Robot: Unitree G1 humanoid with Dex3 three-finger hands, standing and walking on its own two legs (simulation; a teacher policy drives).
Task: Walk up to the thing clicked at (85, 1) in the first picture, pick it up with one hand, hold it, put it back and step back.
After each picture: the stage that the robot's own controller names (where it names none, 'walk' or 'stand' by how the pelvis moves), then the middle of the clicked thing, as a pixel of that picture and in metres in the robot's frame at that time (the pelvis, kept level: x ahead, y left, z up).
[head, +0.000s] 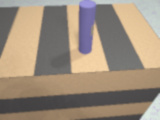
stand; (86, 29) +0.64 +0.00 +0.07
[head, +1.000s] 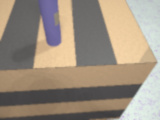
walk; (50, 18) +0.60 +0.15 +0.10
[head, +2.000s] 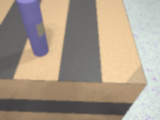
stand; (35, 28) +0.54 +0.20 +0.10
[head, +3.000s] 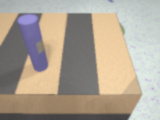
stand; (35, 46) +0.53 +0.21 +0.07
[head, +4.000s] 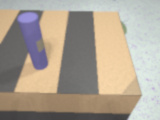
stand; (35, 44) +0.53 +0.21 +0.06
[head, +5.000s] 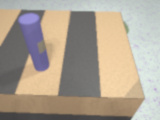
stand; (36, 45) +0.52 +0.21 +0.06
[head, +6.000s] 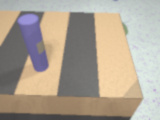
stand; (35, 46) +0.52 +0.21 +0.06
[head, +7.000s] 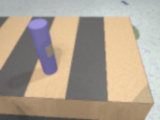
rise first; (44, 49) +0.51 +0.20 +0.07
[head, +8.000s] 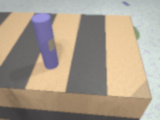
go down; (46, 44) +0.54 +0.19 +0.07
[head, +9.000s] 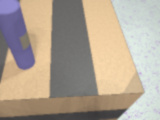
go down; (18, 39) +0.48 +0.19 +0.09
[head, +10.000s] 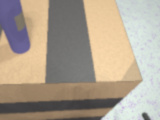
close in; (12, 20) +0.52 +0.19 +0.11
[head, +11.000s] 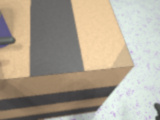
close; out of the picture +0.53 +0.22 +0.14
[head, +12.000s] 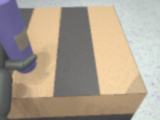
lift; (14, 38) +0.40 +0.18 +0.22
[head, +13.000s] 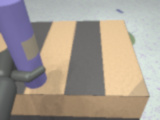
lift; (23, 48) +0.33 +0.17 +0.25
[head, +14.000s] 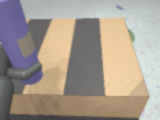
hold; (19, 45) +0.33 +0.18 +0.26
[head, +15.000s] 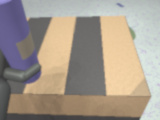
hold; (17, 44) +0.31 +0.16 +0.27
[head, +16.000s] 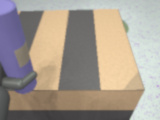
crouch; (14, 54) +0.33 +0.19 +0.22
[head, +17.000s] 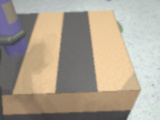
crouch; (2, 14) +0.45 +0.22 +0.27
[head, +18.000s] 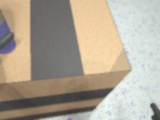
lower; out of the picture +0.52 +0.21 +0.12
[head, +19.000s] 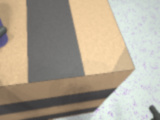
lower; out of the picture +0.53 +0.21 +0.14
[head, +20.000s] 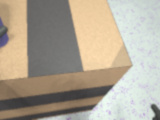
lower; out of the picture +0.53 +0.21 +0.14
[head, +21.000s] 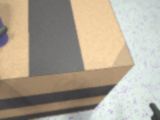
lower; out of the picture +0.53 +0.22 +0.14
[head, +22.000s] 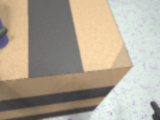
loosen; out of the picture +0.53 +0.22 +0.14
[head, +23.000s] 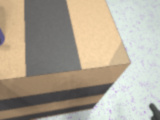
withdraw; out of the picture +0.53 +0.22 +0.14
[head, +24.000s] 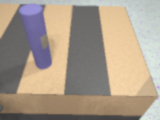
sink last; (38, 40) +0.50 +0.19 +0.11
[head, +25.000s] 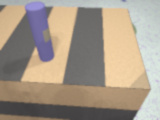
stand; (41, 35) +0.55 +0.21 +0.11
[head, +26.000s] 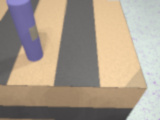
stand; (28, 32) +0.52 +0.21 +0.12
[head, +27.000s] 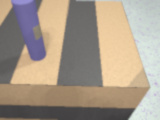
stand; (31, 31) +0.53 +0.20 +0.12
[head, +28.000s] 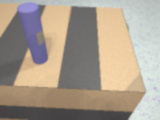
stand; (35, 37) +0.53 +0.21 +0.09
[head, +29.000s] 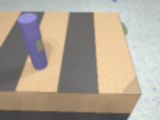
stand; (34, 44) +0.53 +0.22 +0.06
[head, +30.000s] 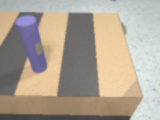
stand; (33, 47) +0.51 +0.22 +0.06
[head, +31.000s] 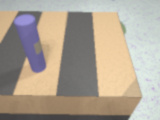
stand; (32, 46) +0.51 +0.22 +0.06
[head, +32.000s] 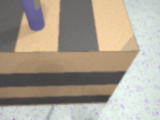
walk; (31, 1) +0.64 +0.21 +0.08
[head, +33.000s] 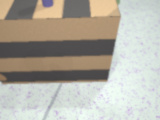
walk; out of the picture +0.96 +0.30 +0.08
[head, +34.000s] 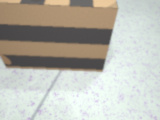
stand; out of the picture +1.19 +0.20 +0.08
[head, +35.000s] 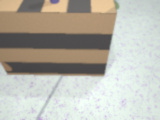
stand; out of the picture +1.14 +0.22 +0.06
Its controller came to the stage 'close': yes
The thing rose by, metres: 0.23
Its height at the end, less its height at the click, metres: +0.00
